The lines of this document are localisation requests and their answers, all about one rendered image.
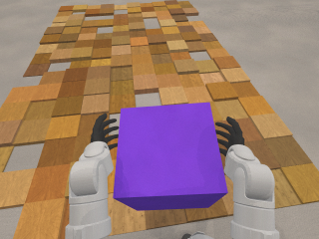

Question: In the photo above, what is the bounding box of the carton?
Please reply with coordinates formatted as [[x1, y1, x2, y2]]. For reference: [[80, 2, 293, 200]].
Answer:
[[113, 102, 228, 211]]

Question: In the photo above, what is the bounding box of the left robot hand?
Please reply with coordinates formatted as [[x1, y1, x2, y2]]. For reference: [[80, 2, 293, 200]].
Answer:
[[90, 113, 119, 150]]

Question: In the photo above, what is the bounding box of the robot right shin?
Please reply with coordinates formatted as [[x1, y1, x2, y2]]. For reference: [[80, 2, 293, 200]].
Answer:
[[191, 231, 205, 237]]

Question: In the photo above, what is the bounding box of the right robot hand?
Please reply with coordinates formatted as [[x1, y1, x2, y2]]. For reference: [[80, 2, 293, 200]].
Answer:
[[215, 117, 245, 156]]

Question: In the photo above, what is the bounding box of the right robot forearm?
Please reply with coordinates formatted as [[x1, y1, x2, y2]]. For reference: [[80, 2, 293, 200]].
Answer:
[[223, 144, 280, 239]]

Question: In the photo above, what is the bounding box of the left robot forearm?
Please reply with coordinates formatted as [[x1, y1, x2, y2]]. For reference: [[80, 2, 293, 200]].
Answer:
[[65, 141, 114, 239]]

